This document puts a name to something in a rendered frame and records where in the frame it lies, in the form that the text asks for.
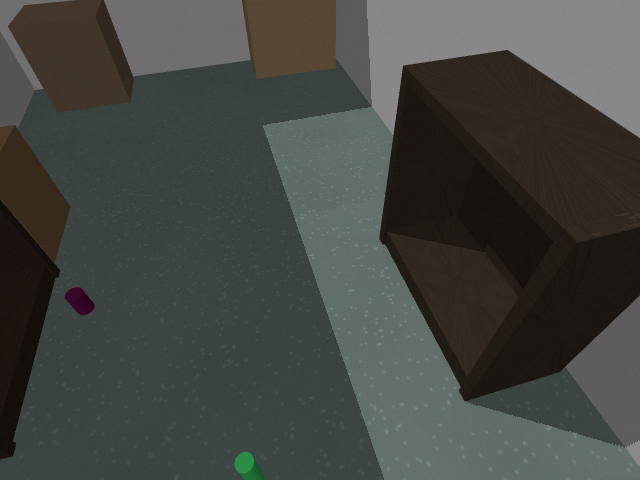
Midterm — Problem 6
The bookshelf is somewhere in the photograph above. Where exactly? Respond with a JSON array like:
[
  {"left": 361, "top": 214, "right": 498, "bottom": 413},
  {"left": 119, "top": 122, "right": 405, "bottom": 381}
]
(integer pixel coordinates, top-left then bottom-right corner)
[
  {"left": 379, "top": 50, "right": 640, "bottom": 402},
  {"left": 0, "top": 200, "right": 60, "bottom": 459}
]

